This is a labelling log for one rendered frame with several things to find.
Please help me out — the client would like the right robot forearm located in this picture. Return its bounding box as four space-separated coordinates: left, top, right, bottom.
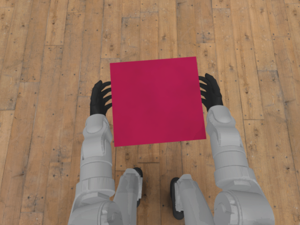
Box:
206 105 268 201

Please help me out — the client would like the right robot thigh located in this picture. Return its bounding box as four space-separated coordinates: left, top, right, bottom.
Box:
174 179 215 225

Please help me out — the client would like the left robot hand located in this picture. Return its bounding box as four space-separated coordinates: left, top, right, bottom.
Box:
90 80 112 116

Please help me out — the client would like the left robot forearm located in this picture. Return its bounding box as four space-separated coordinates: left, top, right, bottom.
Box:
69 114 115 218

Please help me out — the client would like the right robot hand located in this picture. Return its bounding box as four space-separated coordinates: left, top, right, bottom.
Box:
199 73 223 112

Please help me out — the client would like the left robot shin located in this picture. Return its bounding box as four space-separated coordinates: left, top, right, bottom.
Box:
120 168 139 179

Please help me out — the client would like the carton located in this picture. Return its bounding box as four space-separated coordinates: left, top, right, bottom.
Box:
110 57 206 147

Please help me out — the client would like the robot right upper arm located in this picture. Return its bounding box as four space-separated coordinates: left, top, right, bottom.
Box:
213 189 275 225

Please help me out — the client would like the robot left upper arm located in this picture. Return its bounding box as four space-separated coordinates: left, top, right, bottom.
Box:
68 200 123 225

